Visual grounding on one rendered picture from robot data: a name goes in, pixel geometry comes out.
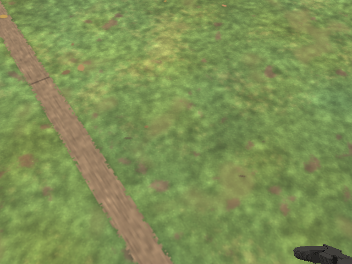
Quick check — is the robot right hand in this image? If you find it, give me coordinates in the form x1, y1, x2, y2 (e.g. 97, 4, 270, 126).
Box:
293, 244, 352, 264

